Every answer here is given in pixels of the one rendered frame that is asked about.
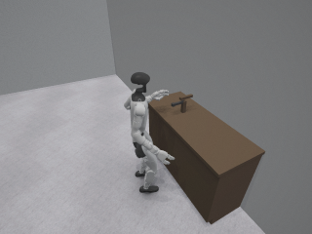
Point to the robot left upper arm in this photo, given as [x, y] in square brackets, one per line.
[127, 103]

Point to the right robot forearm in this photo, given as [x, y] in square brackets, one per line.
[146, 143]

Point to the robot right hand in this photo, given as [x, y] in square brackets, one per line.
[162, 155]

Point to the tap lever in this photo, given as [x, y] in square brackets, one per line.
[173, 104]

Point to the left robot forearm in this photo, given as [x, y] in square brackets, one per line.
[149, 98]

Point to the robot right upper arm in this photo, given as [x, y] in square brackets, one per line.
[139, 113]

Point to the robot left hand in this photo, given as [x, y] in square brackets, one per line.
[159, 95]

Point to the robot left shin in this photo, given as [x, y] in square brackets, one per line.
[142, 166]

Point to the robot left thigh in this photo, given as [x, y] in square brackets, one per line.
[147, 136]

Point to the counter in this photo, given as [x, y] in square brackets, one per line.
[214, 164]

